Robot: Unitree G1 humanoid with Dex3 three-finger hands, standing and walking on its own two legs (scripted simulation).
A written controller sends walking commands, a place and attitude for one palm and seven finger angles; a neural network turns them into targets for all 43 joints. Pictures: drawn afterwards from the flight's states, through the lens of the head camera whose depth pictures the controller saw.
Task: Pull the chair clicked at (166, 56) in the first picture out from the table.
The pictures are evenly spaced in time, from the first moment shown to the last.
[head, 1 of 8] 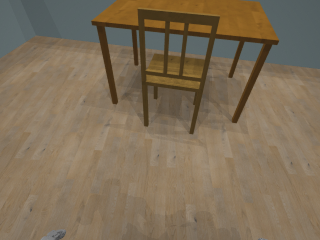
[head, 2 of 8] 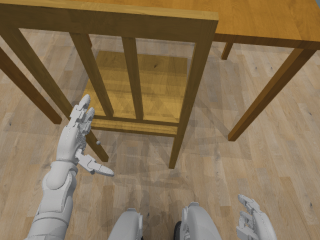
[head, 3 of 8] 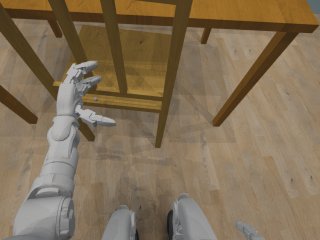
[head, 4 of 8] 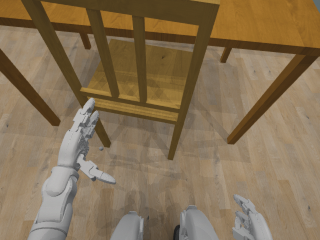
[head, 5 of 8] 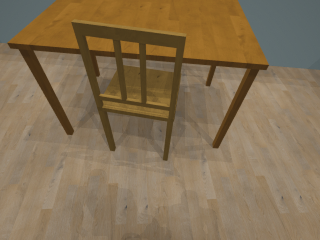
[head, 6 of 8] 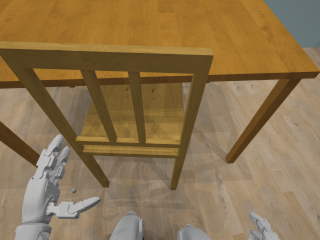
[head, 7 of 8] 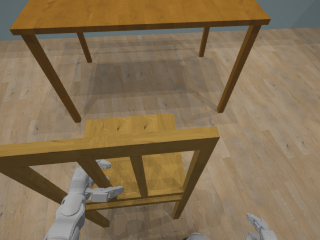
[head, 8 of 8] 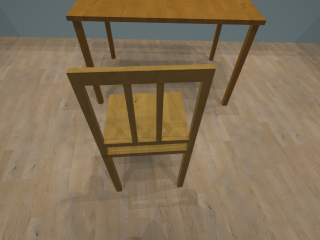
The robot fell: no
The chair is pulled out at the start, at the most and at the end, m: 0.00 0.56 0.55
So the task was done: yes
